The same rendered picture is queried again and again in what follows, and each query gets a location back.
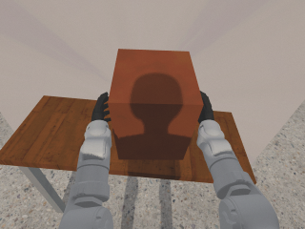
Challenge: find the right robot forearm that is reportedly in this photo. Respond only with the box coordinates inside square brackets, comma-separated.
[196, 119, 280, 229]

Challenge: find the table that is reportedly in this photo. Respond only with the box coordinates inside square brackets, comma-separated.
[0, 95, 257, 214]

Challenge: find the robot left hand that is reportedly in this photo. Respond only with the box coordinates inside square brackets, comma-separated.
[91, 92, 112, 122]

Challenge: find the robot right upper arm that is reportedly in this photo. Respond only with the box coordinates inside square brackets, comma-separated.
[218, 194, 279, 229]

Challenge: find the robot right hand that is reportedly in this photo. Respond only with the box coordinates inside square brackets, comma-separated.
[197, 91, 214, 124]

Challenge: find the left robot forearm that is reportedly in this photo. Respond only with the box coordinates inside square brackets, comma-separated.
[58, 119, 112, 229]

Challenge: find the robot left upper arm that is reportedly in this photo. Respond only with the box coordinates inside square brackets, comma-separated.
[59, 206, 113, 229]

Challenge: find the carton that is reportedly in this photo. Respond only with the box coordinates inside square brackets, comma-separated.
[108, 49, 204, 160]

